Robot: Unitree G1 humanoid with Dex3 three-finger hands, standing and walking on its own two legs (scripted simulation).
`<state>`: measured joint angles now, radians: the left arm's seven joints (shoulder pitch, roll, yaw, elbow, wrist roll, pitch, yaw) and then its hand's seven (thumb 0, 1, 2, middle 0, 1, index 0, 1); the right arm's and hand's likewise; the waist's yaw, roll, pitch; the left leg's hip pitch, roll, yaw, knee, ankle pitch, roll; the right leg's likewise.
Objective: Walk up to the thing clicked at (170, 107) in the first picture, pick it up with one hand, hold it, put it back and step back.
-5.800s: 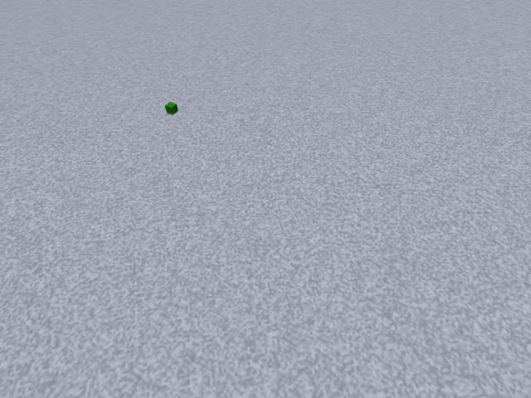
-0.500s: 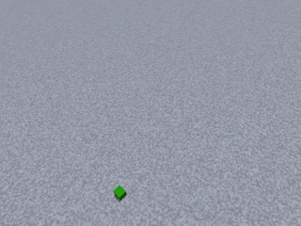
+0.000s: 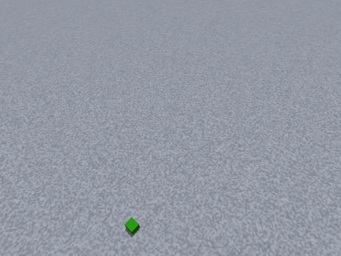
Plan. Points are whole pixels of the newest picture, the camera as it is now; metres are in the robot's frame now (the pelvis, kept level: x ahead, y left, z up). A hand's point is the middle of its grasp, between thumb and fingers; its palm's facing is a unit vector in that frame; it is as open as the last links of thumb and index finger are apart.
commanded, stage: walk up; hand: left
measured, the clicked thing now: (132, 225) +0.44 +0.25 -0.74
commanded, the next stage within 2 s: none
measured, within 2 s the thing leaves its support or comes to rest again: neither
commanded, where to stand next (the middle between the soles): +0.08 -0.01 m, yaw +1 degrees
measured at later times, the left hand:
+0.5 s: hand out of the picture +0.11 +0.23 -0.15, palm faces -0.03 -0.95 -0.32, open 7.4 cm
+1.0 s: hand out of the picture +0.12 +0.24 -0.15, palm faces -0.02 -0.94 -0.33, open 7.4 cm
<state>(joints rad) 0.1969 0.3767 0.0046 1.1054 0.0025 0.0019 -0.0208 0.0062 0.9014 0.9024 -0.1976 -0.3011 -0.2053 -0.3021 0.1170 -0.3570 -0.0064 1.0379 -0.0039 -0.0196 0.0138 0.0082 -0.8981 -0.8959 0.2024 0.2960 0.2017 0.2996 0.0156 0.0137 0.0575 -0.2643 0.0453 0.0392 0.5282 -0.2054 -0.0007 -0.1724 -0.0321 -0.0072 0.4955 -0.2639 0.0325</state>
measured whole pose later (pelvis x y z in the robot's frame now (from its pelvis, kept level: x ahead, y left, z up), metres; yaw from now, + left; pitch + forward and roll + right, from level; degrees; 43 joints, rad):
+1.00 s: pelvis +0.04 -0.01 +0.01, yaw -1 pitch -3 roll +0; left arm 0.09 0.35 0.01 1.13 0.01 0.00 -0.01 0.01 0.90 0.90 -0.20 -0.30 -0.21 -0.30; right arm 0.08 -0.34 -0.01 1.12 -0.01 -0.02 0.01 0.01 -0.90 -0.90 0.20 0.30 0.20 0.30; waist -0.01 0.00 0.05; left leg -0.16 0.05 0.05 0.39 -0.18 -0.02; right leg -0.08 -0.03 0.00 0.36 -0.24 0.03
